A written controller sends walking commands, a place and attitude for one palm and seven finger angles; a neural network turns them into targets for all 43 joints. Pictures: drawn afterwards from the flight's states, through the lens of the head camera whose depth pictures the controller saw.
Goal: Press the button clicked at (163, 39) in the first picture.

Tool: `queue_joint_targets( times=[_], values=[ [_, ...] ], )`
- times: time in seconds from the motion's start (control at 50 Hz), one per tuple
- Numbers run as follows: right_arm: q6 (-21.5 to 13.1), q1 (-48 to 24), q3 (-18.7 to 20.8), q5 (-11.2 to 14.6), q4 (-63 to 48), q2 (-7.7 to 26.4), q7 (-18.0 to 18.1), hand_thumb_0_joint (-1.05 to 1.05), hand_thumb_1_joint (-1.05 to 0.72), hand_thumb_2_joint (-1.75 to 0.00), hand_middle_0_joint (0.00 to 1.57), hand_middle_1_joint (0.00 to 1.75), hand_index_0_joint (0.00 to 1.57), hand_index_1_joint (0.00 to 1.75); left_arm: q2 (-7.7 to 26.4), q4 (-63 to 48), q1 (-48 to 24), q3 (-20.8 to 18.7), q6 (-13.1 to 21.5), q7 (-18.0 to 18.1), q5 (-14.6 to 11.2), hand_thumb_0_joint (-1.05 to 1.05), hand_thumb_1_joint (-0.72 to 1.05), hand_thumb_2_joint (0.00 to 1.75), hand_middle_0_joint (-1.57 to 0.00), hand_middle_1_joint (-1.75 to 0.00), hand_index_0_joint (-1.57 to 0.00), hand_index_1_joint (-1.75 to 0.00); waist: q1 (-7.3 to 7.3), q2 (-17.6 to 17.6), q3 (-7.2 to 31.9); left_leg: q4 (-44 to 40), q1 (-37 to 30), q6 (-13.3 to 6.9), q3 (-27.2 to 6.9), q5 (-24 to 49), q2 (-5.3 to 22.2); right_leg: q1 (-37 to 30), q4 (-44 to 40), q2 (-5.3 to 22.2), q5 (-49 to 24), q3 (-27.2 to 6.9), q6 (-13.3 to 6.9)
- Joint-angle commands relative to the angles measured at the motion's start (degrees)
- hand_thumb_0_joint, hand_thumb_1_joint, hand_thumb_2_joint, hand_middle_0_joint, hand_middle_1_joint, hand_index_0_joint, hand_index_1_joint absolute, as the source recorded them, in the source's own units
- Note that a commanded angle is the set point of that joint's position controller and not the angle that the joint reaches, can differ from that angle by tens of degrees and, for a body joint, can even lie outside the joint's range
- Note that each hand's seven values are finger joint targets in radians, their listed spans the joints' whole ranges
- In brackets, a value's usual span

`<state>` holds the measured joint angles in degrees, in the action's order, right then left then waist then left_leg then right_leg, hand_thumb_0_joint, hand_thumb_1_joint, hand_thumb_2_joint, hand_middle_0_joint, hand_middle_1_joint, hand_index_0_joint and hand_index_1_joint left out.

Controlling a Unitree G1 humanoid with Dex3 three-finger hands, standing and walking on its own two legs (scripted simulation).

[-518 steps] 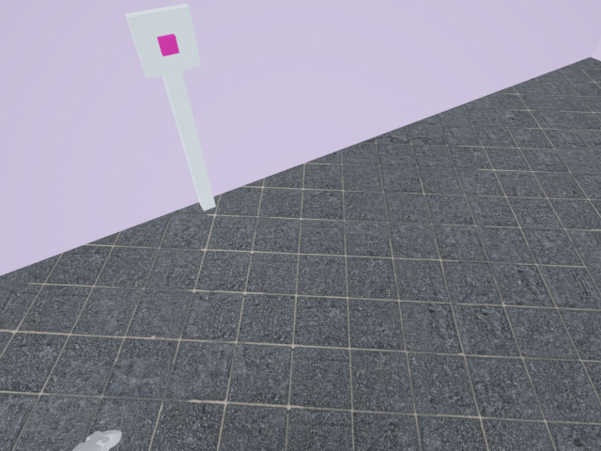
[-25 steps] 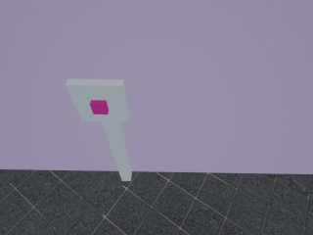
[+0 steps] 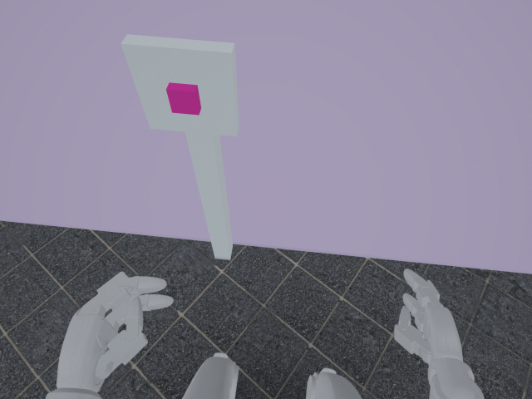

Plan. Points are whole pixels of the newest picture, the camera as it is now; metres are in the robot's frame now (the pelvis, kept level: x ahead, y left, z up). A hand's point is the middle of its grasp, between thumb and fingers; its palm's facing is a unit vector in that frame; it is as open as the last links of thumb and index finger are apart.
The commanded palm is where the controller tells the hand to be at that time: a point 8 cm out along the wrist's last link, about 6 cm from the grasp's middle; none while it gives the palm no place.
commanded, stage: raise the hand and make a fist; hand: left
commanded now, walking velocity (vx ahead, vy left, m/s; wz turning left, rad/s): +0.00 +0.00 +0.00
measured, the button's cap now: (184, 97) +0.58 +0.22 +0.09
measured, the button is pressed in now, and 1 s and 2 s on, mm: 0 0 0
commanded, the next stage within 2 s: aim a knuckle at the button in 1.48 s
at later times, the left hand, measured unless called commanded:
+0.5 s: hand (124, 307) +0.21 +0.21 +0.06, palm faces +0.01 -1.00 -0.06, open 3.1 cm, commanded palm +0.19 +0.26 +0.07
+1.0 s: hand (108, 277) +0.24 +0.23 +0.09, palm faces +0.02 -1.00 -0.06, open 3.1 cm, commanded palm +0.22 +0.28 +0.09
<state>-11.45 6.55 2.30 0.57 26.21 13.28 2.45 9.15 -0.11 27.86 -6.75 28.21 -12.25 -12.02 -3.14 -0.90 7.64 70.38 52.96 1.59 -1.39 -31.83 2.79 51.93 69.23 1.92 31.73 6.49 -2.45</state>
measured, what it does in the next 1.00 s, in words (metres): stands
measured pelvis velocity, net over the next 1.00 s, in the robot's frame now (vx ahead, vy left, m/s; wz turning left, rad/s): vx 0.02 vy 0.03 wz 0.00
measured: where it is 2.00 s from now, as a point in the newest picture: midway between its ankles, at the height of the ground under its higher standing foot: outside the picture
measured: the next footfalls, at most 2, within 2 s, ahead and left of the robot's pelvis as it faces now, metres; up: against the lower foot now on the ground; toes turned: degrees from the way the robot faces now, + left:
none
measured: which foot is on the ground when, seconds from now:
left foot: down 0.00-1.00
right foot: down 0.00-1.00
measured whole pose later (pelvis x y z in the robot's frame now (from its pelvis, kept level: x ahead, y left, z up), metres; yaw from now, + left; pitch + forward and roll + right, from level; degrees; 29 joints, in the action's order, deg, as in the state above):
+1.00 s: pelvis +0.02 +0.03 +0.03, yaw +0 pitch +13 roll -3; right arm -9.7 13.6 -1.6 1.2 29.6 12.5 3.1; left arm 14.0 -2.0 21.7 -12.1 19.1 -15.9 -15.6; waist -0.5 2.0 7.0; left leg 62.0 45.3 -0.5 -0.9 -29.7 2.2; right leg 43.0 58.2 1.9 27.9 6.2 -0.1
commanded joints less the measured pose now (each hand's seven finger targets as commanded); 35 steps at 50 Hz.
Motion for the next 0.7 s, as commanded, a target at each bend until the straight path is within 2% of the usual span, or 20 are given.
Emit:
queue_joint_targets(
  times=[0.0,0.02,0.06,0.1,0.12,0.14,0.16,0.2,0.22,0.28,0.32,0.34,0.36,0.42,0.46,0.52,0.54,0.58,0.62,0.68],
  values=[
    [-2.5,3.28,1.24,0.26,-5.21,6.59,1.29,0.0,-0.9,-0.9,0.2,0.3,0.2,0.3,6.29,-16.06,-9.78,-0.69,3.45,-1.64,-1.3,0.0,0.9,0.9,-0.94,-1.11,-0.94,-1.11,5.73,3.65,11.11,-8.39,-5.44,-3.2,0.07,11.33,-2.09,-6.92,-14.72,-2.04,-7.4,-6.85,1.42],
    [-2.57,2.84,0.89,0.35,-4.8,6.64,1.46,0.0,-0.9,-0.9,0.2,0.3,0.2,0.3,6.07,-13.48,-9.42,-0.07,1.72,-2.65,-1.7,0.0,0.9,0.9,-0.97,-1.14,-0.97,-1.14,6.05,2.64,9.89,-8.6,-4.43,-3.27,-0.41,10.6,-2.05,-6.83,-15.05,-2.29,-6.11,-6.77,1.41],
    [-2.62,2.63,0.98,0.88,-5.32,6.69,1.63,0.0,-0.9,-0.9,0.2,0.3,0.2,0.3,7.5,-12.54,-6.51,-2.17,-1.64,-3.62,-2.33,0.0,0.9,0.9,-1.02,-1.2,-1.02,-1.2,4.39,2.17,12.05,-10.22,-4.66,-3.07,-0.29,9.53,-2.37,-9.27,-16.38,-1.92,-3.77,-6.82,1.7],
    [-2.46,1.99,0.77,1.25,-5.86,6.19,1.74,0.0,-0.9,-0.9,0.2,0.3,0.2,0.3,8.58,-11.77,-5.24,-4.3,-4.78,-3.12,-3.1,0.0,0.9,0.9,-1.08,-1.26,-1.08,-1.26,3.2,1.08,11.92,-12.13,-4.54,-3.01,-0.31,8.79,-2.7,-11.6,-18.03,-1.62,-1.39,-6.95,1.83],
    [-2.32,1.13,0.77,1.18,-5.75,5.91,1.88,0.0,-0.9,-0.9,0.2,0.3,0.2,0.3,9.39,-10.93,-4.01,-5.98,-5.81,-2.63,-3.46,0.0,0.9,0.9,-1.11,-1.29,-1.11,-1.29,2.28,0.37,12.39,-12.69,-4.57,-3.02,-0.61,9.46,-2.58,-12.61,-17.72,-1.89,-1.59,-6.53,1.71],
    [-2.32,1.58,0.66,1.12,-6.12,5.71,1.77,0.0,-0.9,-0.9,0.2,0.3,0.2,0.3,9.47,-13.62,-4.49,-6.5,-6.0,-1.92,-3.63,0.0,0.9,0.9,-1.13,-1.32,-1.13,-1.32,1.93,1.09,14.07,-13.4,-5.48,-3.05,-0.52,10.23,-2.72,-13.7,-17.74,-1.67,-2.42,-6.36,1.78],
    [-2.4,1.5,0.75,1.05,-6.06,5.32,1.71,0.0,-0.9,-0.9,0.2,0.3,0.2,0.3,9.42,-14.34,-3.52,-7.06,-6.02,-0.98,-3.59,0.0,0.9,0.9,-1.16,-1.35,-1.16,-1.35,1.5,1.92,13.85,-14.12,-6.25,-2.92,-0.41,10.69,-2.68,-13.92,-17.74,-1.61,-2.93,-5.92,1.65],
    [-2.7,1.9,0.66,0.76,-5.48,5.06,1.54,0.0,-0.9,-0.9,0.2,0.3,0.2,0.3,8.3,-15.29,-3.8,-6.28,-5.15,0.93,-3.47,0.0,0.9,0.9,-1.22,-1.41,-1.22,-1.41,2.02,1.65,12.35,-14.92,-6.97,-2.88,-0.59,11.3,-2.59,-13.05,-17.44,-1.83,-4.3,-4.77,1.67],
    [-2.65,1.67,0.63,0.61,-5.13,5.18,1.53,0.0,-0.9,-0.9,0.2,0.3,0.2,0.3,8.5,-13.99,-3.35,-6.53,-4.6,1.51,-3.2,0.0,0.9,0.9,-1.24,-1.44,-1.24,-1.44,2.12,0.25,10.7,-15.32,-6.88,-2.82,-1.07,10.9,-2.36,-11.96,-17.11,-2.24,-3.79,-3.94,1.46],
    [-3.29,2.98,0.71,0.26,-4.72,5.88,1.1,0.0,-0.9,-0.9,0.2,0.3,0.2,0.3,7.49,-15.15,-3.97,-4.25,-1.8,2.36,-2.19,0.0,0.9,0.9,-1.3,-1.5,-1.3,-1.5,3.26,2.77,9.77,-15.82,-8.08,-2.76,-0.82,9.37,-2.53,-9.43,-16.52,-2.07,-3.34,-3.04,1.36],
    [-3.34,2.89,0.79,0.3,-4.68,6.53,1.09,0.0,-0.9,-0.9,0.2,0.3,0.2,0.3,7.85,-13.12,-3.62,-4.3,-1.11,2.1,-2.05,0.0,0.9,0.9,-1.3,-1.5,-1.3,-1.5,3.39,0.06,8.17,-16.18,-7.02,-2.75,-1.21,7.49,-2.46,-8.58,-16.56,-2.33,-1.4,-2.74,1.23],
    [-3.47,3.29,0.92,0.31,-4.94,6.83,1.11,0.0,-0.9,-0.9,0.2,0.3,0.2,0.3,7.82,-14.01,-4.27,-3.75,-0.56,1.79,-1.89,0.0,0.9,0.9,-1.3,-1.5,-1.3,-1.5,3.61,1.23,9.02,-16.2,-7.69,-2.81,-0.96,7.62,-2.57,-8.4,-16.37,-2.19,-1.97,-2.78,1.3],
    [-3.48,3.66,0.96,0.32,-4.97,6.85,1.06,0.0,-0.9,-0.9,0.2,0.3,0.2,0.3,8.01,-14.19,-3.67,-4.04,-0.43,1.53,-2.05,0.0,0.9,0.9,-1.3,-1.5,-1.3,-1.5,3.1,2.97,9.37,-16.47,-8.14,-2.71,-0.77,7.99,-2.73,-9.01,-16.45,-2.06,-2.53,-2.9,1.13],
    [-3.37,3.96,1.07,0.46,-5.27,7.2,1.19,0.0,-0.9,-0.9,0.2,0.3,0.2,0.3,8.81,-15.67,-3.1,-4.5,-0.68,1.5,-2.07,0.0,0.9,0.9,-1.3,-1.5,-1.3,-1.5,3.04,2.8,10.31,-17.28,-10.24,-2.7,-1.22,9.94,-2.5,-9.6,-15.83,-2.49,-5.31,-1.92,0.93],
    [-3.19,4.44,1.08,0.44,-5.49,7.14,1.12,0.0,-0.9,-0.9,0.2,0.3,0.2,0.3,8.71,-17.24,-2.95,-4.74,-0.85,1.75,-2.34,0.0,0.9,0.9,-1.3,-1.5,-1.3,-1.5,2.88,4.13,11.18,-17.66,-11.48,-2.54,-1.15,11.54,-2.62,-10.52,-15.84,-2.36,-7.24,-1.68,0.99],
    [-2.4,4.66,1.11,0.47,-5.31,7.07,1.18,0.0,-0.9,-0.9,0.2,0.3,0.2,0.3,9.12,-16.42,-2.87,-5.42,-1.41,2.15,-2.08,0.0,0.9,0.9,-1.3,-1.5,-1.3,-1.5,3.1,2.9,9.78,-17.72,-11.88,-2.46,-1.39,13.42,-2.45,-10.95,-15.98,-2.83,-9.18,-1.36,0.89],
    [-2.28,4.36,1.03,0.47,-5.72,7.15,1.11,0.0,-0.9,-0.9,0.2,0.3,0.2,0.3,8.32,-16.54,-3.42,-4.46,-1.51,1.95,-2.02,0.0,0.9,0.9,-1.3,-1.5,-1.3,-1.5,3.61,3.56,8.94,-17.69,-12.11,-2.46,-1.2,12.84,-2.48,-10.18,-16.21,-2.74,-8.96,-1.34,1.07],
    [-2.03,4.81,0.81,0.46,-5.87,7.3,1.06,0.0,-0.9,-0.9,0.2,0.3,0.2,0.3,8.77,-17.02,-4.21,-4.57,-1.77,1.66,-1.79,0.0,0.9,0.9,-1.3,-1.5,-1.3,-1.5,3.62,5.29,9.46,-17.81,-13.17,-2.36,-1.26,13.66,-2.45,-10.16,-16.11,-2.77,-9.94,-1.24,0.99],
    [-1.63,5.05,0.59,0.35,-5.84,7.29,1.13,0.0,-0.9,-0.9,0.2,0.3,0.2,0.3,9.51,-15.47,-4.74,-5.21,-2.67,1.05,-1.94,0.0,0.9,0.9,-1.3,-1.5,-1.3,-1.5,3.8,3.63,8.85,-17.94,-12.92,-2.4,-1.64,14.46,-2.42,-10.92,-16.2,-3.06,-10.94,-1.07,0.94],
    [-1.43,5.3,0.45,0.58,-6.12,7.31,1.16,0.0,-0.9,-0.9,0.2,0.3,0.2,0.3,9.64,-15.93,-5.56,-5.78,-3.5,-0.21,-2.53,0.0,0.9,0.9,-1.3,-1.5,-1.3,-1.5,3.78,4.35,9.98,-18.0,-14.35,-2.27,-1.41,15.97,-2.48,-11.88,-16.66,-3.01,-12.91,-1.09,1.07]
  ],
)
